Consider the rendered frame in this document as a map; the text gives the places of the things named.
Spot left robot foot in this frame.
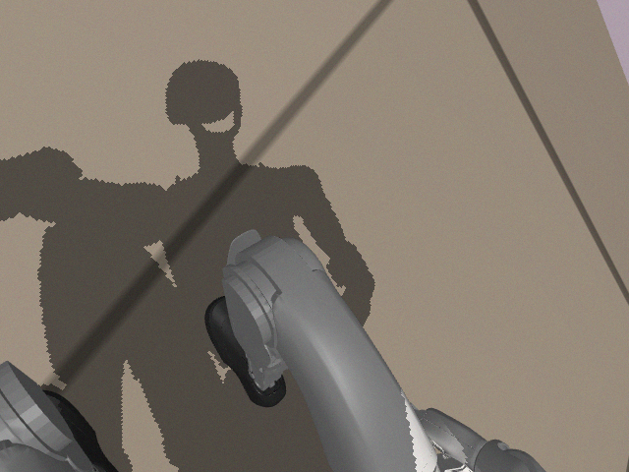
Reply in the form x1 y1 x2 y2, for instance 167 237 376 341
44 390 119 472

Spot right robot hand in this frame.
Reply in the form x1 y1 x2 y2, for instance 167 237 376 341
410 402 487 472

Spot right robot arm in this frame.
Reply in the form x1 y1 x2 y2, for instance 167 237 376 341
474 440 546 472

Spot right robot foot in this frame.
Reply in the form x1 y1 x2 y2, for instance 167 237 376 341
204 296 286 407

